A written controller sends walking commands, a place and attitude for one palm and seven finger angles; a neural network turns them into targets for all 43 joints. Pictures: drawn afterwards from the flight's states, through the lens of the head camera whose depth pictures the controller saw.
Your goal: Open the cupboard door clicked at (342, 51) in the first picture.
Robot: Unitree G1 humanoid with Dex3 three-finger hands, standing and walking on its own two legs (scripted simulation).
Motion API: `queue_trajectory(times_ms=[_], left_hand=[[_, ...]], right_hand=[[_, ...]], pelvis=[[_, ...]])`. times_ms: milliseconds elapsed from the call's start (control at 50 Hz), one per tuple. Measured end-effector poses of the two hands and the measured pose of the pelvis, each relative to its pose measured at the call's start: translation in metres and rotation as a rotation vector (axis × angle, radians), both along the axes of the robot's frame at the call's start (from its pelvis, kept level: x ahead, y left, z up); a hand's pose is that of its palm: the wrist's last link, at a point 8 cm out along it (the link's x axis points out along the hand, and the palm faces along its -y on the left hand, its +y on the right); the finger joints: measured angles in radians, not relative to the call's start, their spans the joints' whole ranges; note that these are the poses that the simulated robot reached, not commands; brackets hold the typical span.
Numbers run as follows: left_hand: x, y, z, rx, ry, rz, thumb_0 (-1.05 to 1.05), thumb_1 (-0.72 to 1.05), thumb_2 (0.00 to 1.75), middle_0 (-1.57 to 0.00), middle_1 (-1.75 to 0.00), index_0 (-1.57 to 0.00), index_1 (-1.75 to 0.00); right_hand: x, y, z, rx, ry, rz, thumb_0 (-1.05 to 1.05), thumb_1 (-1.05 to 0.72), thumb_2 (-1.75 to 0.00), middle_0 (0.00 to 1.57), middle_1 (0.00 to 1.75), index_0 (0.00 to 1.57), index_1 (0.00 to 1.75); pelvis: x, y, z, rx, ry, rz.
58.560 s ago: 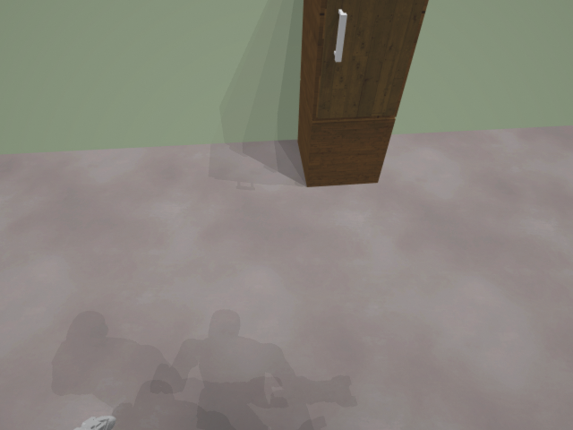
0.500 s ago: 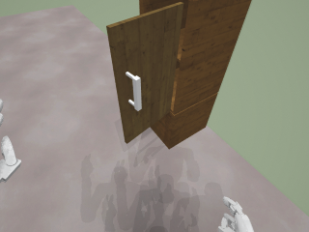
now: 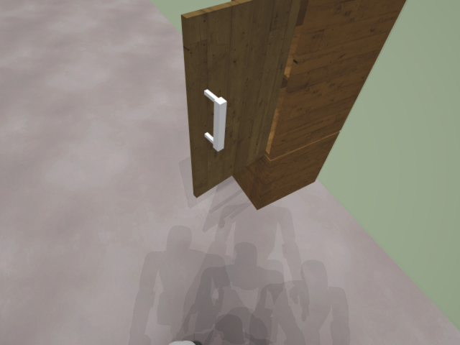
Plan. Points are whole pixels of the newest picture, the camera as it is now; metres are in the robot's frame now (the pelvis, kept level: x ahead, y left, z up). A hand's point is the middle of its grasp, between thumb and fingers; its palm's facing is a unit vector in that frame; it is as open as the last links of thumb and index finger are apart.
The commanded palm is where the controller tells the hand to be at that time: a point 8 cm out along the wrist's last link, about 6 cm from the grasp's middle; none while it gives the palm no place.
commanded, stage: let the arm hang, fingers relaxed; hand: left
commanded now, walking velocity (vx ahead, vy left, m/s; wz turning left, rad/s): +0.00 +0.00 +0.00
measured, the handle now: (213, 121) +0.61 +0.08 +0.00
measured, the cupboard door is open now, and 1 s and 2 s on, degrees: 100 100 100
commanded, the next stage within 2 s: look to check the result in 0.64 s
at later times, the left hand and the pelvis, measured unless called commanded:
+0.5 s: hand out of the picture +0.01 +0.13 -0.18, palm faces +0.03 -0.99 -0.15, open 7.3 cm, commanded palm none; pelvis +0.02 -0.02 +0.00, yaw -1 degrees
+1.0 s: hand out of the picture +0.00 +0.13 -0.18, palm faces +0.05 -0.98 -0.18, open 7.4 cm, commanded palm none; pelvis +0.04 -0.03 +0.00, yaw -2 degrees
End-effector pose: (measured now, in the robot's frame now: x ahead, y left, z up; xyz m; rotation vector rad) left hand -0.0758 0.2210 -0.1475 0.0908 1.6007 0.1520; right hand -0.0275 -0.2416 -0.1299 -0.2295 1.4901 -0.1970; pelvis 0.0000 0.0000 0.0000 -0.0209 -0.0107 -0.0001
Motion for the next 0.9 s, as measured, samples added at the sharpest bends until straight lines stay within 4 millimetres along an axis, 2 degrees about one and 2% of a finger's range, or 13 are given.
queue_trajectory(times_ms=[80,160,260,420,480,520,640,900], left_hand=[[-0.028,0.002,0.012,0.032,0.086,0.017,0.01,0.94,0.90,-0.20,-0.30,-0.20,-0.30],[-0.027,0.002,0.017,0.056,0.092,0.016,0.01,0.92,0.90,-0.20,-0.30,-0.20,-0.30],[0.002,-0.005,0.013,0.065,0.005,0.009,0.01,0.92,0.90,-0.20,-0.30,-0.20,-0.30],[0.064,-0.031,0.002,0.021,-0.159,-0.017,0.00,0.91,0.90,-0.20,-0.30,-0.20,-0.30],[0.082,-0.040,-0.001,0.003,-0.194,-0.025,0.00,0.91,0.90,-0.20,-0.30,-0.20,-0.30],[0.087,-0.042,-0.002,0.004,-0.191,-0.034,0.01,0.92,0.90,-0.20,-0.30,-0.20,-0.30],[0.087,-0.043,-0.001,0.013,-0.175,-0.019,0.01,0.93,0.90,-0.20,-0.30,-0.20,-0.30],[0.069,-0.042,0.002,0.032,-0.094,-0.003,0.01,0.91,0.90,-0.20,-0.30,-0.20,-0.30]], right_hand=[[-0.007,0.013,-0.008,0.043,0.021,-0.027,0.01,-0.90,-0.89,0.20,0.30,0.19,0.30],[-0.001,0.026,-0.017,0.089,0.002,-0.039,0.00,-0.90,-0.89,0.20,0.30,0.19,0.30],[0.013,0.038,-0.024,0.133,-0.035,-0.034,0.01,-0.91,-0.89,0.21,0.30,0.20,0.30],[0.019,0.030,-0.024,0.129,-0.055,-0.050,0.01,-0.92,-0.89,0.21,0.30,0.20,0.30],[0.021,0.026,-0.022,0.121,-0.058,-0.055,0.01,-0.91,-0.89,0.20,0.30,0.20,0.30],[0.022,0.023,-0.021,0.116,-0.057,-0.059,0.01,-0.91,-0.89,0.20,0.30,0.19,0.30],[0.025,0.017,-0.020,0.108,-0.045,-0.060,0.00,-0.91,-0.89,0.20,0.30,0.19,0.30],[0.044,0.005,-0.020,0.089,-0.049,-0.052,0.00,-0.91,-0.89,0.20,0.30,0.19,0.30]], pelvis=[[0.003,-0.001,0.001,0.001,-0.010,-0.003],[0.006,-0.002,0.001,0.007,-0.018,-0.009],[0.010,-0.005,0.001,0.016,-0.025,-0.011],[0.018,-0.012,0.000,0.024,-0.030,-0.013],[0.020,-0.016,0.000,0.025,-0.028,-0.013],[0.022,-0.018,0.000,0.027,-0.027,-0.014],[0.028,-0.024,0.000,0.027,-0.024,-0.015],[0.038,-0.028,0.000,0.029,-0.023,-0.024]])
